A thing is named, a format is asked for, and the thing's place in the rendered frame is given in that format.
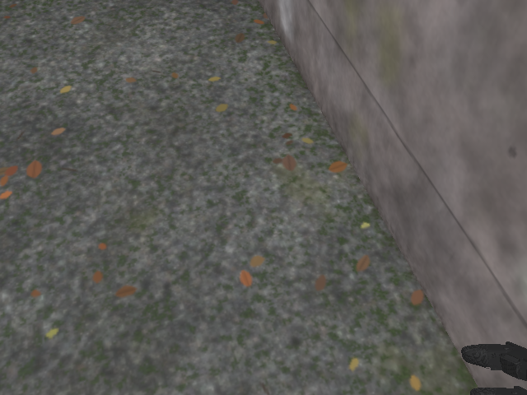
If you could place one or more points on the robot right hand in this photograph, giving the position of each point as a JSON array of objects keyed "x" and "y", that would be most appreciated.
[{"x": 510, "y": 358}]

